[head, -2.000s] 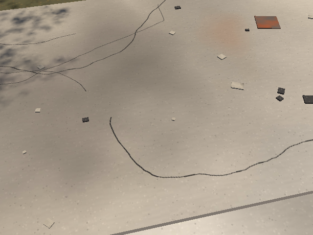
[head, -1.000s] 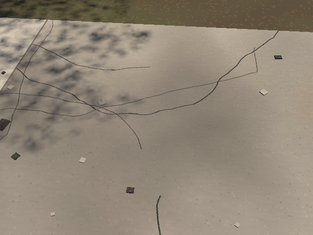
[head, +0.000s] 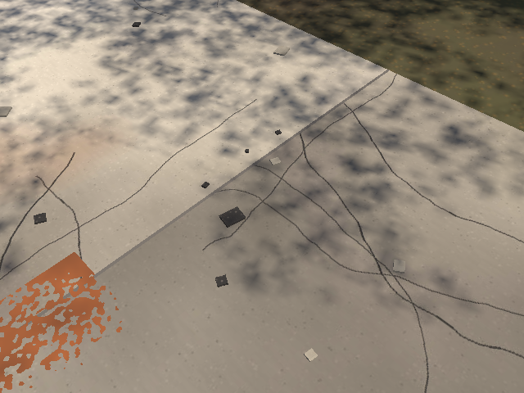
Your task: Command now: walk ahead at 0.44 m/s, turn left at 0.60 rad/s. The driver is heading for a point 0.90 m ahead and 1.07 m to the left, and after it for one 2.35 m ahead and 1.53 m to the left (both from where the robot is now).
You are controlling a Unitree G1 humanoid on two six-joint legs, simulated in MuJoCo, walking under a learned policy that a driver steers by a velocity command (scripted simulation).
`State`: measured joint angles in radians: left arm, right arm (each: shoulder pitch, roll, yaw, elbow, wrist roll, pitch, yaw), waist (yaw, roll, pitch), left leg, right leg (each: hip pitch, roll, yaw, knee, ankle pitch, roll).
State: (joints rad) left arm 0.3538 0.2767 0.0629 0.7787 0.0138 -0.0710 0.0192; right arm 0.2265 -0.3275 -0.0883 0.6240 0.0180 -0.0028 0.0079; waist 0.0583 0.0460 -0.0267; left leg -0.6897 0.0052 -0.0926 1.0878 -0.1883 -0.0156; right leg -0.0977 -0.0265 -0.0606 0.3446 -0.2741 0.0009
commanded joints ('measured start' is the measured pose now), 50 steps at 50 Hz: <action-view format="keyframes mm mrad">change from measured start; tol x32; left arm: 1 -19 148 32 -53 2 -14 1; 50 -112 147 42 -81 -9 -41 -21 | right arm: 1 -137 -25 0 -104 3 -21 10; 38 283 15 24 19 22 -46 -19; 50 -35 -13 10 -22 3 -14 2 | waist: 1 20 -164 100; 15 -193 118 -380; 36 2 44 -76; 38 -23 -443 -345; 50 -33 -111 60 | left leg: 1 -166 43 16 -69 95 -21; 12 548 -97 215 -539 52 159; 14 1149 295 -591 -649 -191 404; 23 453 133 -213 -883 236 321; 34 559 136 -319 -692 140 203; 39 -72 -39 -127 243 -365 36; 50 -27 113 -4 -122 55 4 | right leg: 1 65 -221 122 -191 131 -138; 8 116 -263 -32 -175 296 -120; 12 63 -229 -150 306 959 -60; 14 -615 4 -41 957 -306 38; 15 -701 9 156 1053 -293 27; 29 -395 8 97 245 410 68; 36 -49 -21 142 123 228 -57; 39 430 -393 847 -33 -295 -237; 50 22 -240 105 -201 283 -193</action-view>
